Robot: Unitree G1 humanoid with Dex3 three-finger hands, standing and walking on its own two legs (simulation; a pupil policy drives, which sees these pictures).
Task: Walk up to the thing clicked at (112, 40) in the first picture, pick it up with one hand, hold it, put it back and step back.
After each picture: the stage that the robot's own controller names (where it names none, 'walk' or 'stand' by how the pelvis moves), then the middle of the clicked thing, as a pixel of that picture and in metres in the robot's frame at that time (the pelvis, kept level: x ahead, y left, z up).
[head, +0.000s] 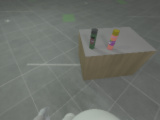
stand; (112, 40) +0.90 -0.25 -0.05
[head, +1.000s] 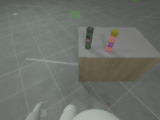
rise first; (111, 41) +0.80 -0.18 -0.02
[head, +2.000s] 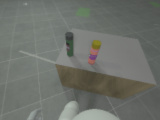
rise first; (93, 53) +0.58 +0.03 -0.02
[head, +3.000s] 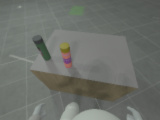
stand; (66, 56) +0.47 +0.22 -0.01
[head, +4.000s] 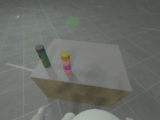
stand; (66, 63) +0.48 +0.21 -0.05
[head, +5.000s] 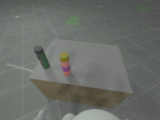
stand; (65, 65) +0.46 +0.21 -0.05
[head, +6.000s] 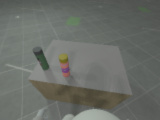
stand; (65, 66) +0.45 +0.22 -0.05
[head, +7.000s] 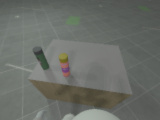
stand; (65, 66) +0.45 +0.22 -0.05
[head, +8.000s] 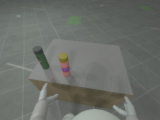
rise first; (65, 65) +0.45 +0.23 -0.05
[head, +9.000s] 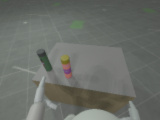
go down; (66, 67) +0.45 +0.22 -0.05
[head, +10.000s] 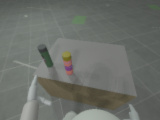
go down; (68, 64) +0.46 +0.22 -0.04
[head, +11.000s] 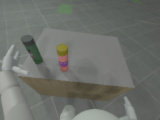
go down; (63, 59) +0.45 +0.20 +0.01
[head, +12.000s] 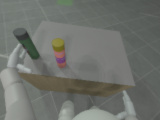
close in; (60, 55) +0.45 +0.20 +0.03
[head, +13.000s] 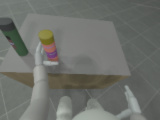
close; (50, 49) +0.47 +0.22 +0.06
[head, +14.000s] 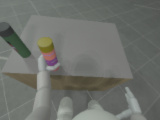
lift; (50, 57) +0.41 +0.23 +0.06
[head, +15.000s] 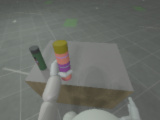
lift; (63, 62) +0.33 +0.16 +0.17
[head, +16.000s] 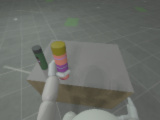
hold; (61, 63) +0.33 +0.18 +0.16
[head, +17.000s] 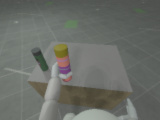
hold; (64, 65) +0.33 +0.17 +0.14
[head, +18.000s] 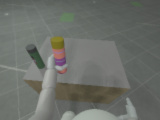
crouch; (60, 57) +0.39 +0.20 +0.13
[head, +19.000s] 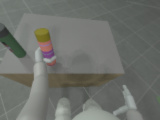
lower; (47, 49) +0.47 +0.23 +0.04
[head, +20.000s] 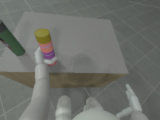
lower; (47, 50) +0.46 +0.23 +0.06
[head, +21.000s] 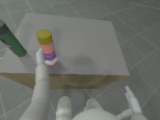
lower; (48, 51) +0.45 +0.23 +0.06
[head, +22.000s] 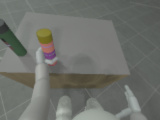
lower; (48, 50) +0.46 +0.23 +0.06
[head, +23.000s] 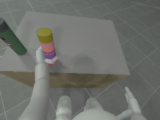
rest; (49, 49) +0.46 +0.23 +0.06
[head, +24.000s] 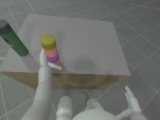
withdraw; (52, 54) +0.44 +0.21 +0.06
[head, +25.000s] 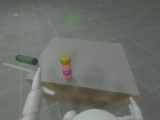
sink last; (66, 68) +0.40 +0.19 +0.00
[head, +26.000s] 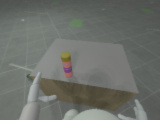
stand; (67, 65) +0.43 +0.21 +0.01
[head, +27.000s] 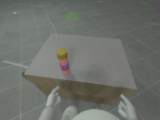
stand; (64, 63) +0.43 +0.21 +0.02
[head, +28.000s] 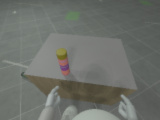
stand; (63, 63) +0.42 +0.21 +0.02
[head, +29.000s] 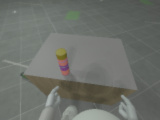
stand; (63, 63) +0.42 +0.21 +0.02
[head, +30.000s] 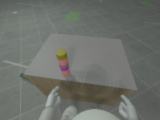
stand; (63, 63) +0.42 +0.21 +0.02
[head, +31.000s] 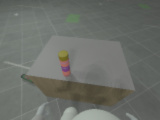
stand; (65, 64) +0.43 +0.21 +0.00
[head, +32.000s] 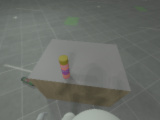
walk; (65, 68) +0.43 +0.21 -0.05
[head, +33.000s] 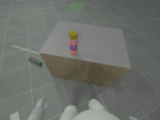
walk; (73, 44) +0.64 +0.16 -0.03
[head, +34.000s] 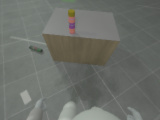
walk; (71, 22) +0.93 +0.25 -0.03
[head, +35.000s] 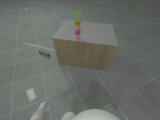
stand; (77, 30) +1.06 +0.20 -0.04
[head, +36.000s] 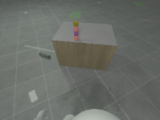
stand; (76, 31) +1.06 +0.22 -0.05
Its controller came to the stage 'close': yes
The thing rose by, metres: 0.21
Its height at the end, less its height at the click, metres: +0.00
